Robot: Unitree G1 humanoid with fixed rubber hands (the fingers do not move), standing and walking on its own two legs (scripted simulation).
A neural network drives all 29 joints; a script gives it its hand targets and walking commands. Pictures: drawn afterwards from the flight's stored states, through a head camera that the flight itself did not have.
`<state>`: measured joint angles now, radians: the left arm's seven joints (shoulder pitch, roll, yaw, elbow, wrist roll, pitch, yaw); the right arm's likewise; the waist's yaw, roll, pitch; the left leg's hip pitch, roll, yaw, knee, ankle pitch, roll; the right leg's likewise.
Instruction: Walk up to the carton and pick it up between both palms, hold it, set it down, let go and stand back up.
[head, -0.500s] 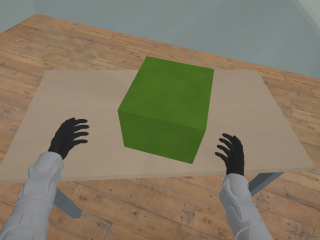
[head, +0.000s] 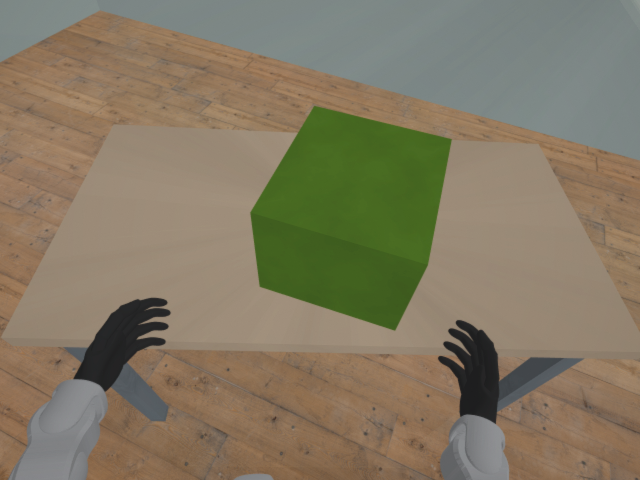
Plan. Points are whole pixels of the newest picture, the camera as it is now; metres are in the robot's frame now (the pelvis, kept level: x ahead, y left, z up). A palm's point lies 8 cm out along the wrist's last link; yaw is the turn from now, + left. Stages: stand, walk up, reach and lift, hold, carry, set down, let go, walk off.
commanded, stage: set down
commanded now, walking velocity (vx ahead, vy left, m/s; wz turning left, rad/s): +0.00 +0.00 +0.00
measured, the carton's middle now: (353, 214) +0.50 -0.02 -0.02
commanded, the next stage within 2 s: let go in 1.34 s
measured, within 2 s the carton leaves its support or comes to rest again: neither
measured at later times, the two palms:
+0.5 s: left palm (123, 395) +0.20 +0.26 -0.02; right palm (497, 415) +0.20 -0.19 -0.03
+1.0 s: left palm (149, 417) +0.18 +0.23 -0.05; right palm (513, 434) +0.18 -0.22 -0.05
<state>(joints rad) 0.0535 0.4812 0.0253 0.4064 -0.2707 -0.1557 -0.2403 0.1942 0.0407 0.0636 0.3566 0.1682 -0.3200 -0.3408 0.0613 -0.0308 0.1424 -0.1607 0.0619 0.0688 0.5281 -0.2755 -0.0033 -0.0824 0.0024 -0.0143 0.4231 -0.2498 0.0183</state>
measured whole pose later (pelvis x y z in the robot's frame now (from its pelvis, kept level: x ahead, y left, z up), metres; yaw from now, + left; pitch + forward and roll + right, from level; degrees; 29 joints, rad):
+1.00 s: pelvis +0.02 -0.02 +0.01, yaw +0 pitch -6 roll +0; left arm 0.20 0.30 0.02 0.50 -0.09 0.00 -0.12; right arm 0.23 -0.11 0.02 0.57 0.06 -0.21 -0.11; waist 0.04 -0.01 0.09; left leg -0.05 0.05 0.08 0.37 -0.22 -0.03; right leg -0.01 0.00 -0.01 0.35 -0.24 0.00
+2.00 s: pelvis +0.01 -0.02 +0.00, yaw +1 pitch -2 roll +0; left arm 0.25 0.25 0.02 0.58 0.02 -0.01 -0.01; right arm 0.22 -0.25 -0.03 0.73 -0.02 -0.07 -0.01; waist 0.00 0.00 0.01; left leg -0.17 0.05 0.06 0.43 -0.23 -0.01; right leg -0.12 -0.01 -0.03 0.41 -0.25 0.00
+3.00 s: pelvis -0.03 -0.02 +0.00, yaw +3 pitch -2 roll +0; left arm 0.42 0.28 -0.02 0.70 0.01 -0.03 0.00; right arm 0.35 -0.28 0.00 0.76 -0.02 -0.01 0.01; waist 0.00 0.01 0.00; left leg -0.29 0.03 0.02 0.52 -0.20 -0.01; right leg -0.24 -0.03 -0.06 0.52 -0.25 0.01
